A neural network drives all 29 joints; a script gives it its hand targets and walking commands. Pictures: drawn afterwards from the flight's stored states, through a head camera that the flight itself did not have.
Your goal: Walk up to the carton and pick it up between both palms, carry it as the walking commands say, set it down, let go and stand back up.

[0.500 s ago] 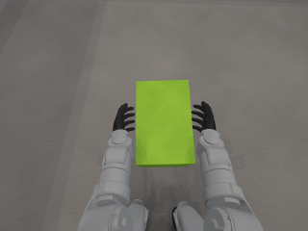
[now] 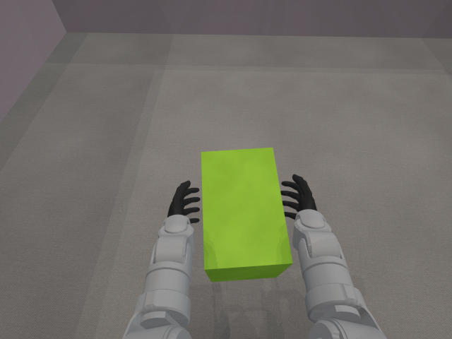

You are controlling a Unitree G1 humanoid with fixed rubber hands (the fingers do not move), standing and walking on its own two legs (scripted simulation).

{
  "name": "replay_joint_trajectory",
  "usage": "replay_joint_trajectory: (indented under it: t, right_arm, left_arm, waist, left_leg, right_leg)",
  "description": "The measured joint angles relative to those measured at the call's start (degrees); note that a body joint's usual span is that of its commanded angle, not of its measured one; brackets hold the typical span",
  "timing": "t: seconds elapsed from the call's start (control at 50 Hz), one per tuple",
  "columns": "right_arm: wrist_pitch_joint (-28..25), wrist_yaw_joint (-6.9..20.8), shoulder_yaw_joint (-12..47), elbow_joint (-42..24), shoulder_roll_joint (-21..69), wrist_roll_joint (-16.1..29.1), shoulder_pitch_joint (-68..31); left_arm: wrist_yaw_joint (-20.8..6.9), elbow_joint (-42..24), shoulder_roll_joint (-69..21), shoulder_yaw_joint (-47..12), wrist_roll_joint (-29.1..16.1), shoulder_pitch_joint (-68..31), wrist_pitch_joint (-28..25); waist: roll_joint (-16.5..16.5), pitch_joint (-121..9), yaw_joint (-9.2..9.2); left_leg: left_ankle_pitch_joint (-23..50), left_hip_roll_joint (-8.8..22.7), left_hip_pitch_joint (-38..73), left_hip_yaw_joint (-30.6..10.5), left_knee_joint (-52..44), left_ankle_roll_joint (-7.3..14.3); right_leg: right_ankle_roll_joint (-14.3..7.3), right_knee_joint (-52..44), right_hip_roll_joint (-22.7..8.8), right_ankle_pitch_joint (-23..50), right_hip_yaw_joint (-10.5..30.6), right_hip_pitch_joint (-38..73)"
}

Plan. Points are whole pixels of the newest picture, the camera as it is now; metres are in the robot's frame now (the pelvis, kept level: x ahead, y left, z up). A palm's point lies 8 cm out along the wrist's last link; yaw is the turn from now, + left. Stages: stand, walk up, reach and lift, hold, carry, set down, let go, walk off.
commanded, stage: reach and lift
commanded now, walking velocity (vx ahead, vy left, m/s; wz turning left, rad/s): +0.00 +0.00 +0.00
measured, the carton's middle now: (240, 218) +0.38 -0.01 -0.09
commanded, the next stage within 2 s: hold in 1.74 s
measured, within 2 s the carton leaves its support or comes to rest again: neither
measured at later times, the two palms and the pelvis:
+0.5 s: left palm (177, 214) +0.31 +0.10 +0.06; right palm (323, 209) +0.31 -0.14 +0.07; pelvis +0.00 -0.01 +0.01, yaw +0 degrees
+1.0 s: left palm (173, 215) +0.31 +0.11 +0.06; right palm (318, 208) +0.31 -0.13 +0.07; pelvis +0.00 -0.01 +0.01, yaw +0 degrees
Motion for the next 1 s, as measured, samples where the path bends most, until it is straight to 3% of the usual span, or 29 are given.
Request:
replay_joint_trajectory:
  t: [0.26,0.54,0.7,1.0]
  right_arm:
    - [9.0,0.3,4.3,-2.7,-1.3,1.6,3.2]
    - [18.5,0.0,2.8,-4.3,-0.2,-1.1,0.5]
    - [19.5,0.1,1.1,-3.1,0.6,-3.1,-1.7]
    - [18.7,0.4,2.0,-3.7,0.5,-3.1,-1.5]
  left_arm:
    - [-0.4,-2.2,1.2,-3.7,-2.1,3.0,8.5]
    - [-0.6,-4.0,0.4,-2.9,-0.4,0.9,17.8]
    - [-0.2,-3.2,-0.4,-0.5,1.4,-1.1,19.1]
    - [1.0,-3.8,-0.4,-0.9,0.8,-1.0,18.3]
  waist:
    - [0.5,-0.4,-0.49]
    - [0.4,1.3,-0.41]
    - [0.5,2.7,0.29]
    - [0.7,3.1,0.74]
  left_leg:
    - [0.1,0.2,11.9,-0.1,-4.1,0.3]
    - [0.5,0.6,20.5,0.0,-6.0,0.0]
    - [0.7,0.9,21.1,0.4,-5.8,-0.2]
    - [0.7,1.1,20.3,1.0,-5.8,-0.1]
  right_leg:
    - [-0.5,-4.0,-0.6,0.1,-0.3,11.9]
    - [-0.9,-5.1,-0.7,0.2,-0.7,20.0]
    - [-1.1,-4.8,-0.6,0.5,-0.9,20.5]
    - [-1.0,-5.1,-0.7,0.7,-0.9,19.7]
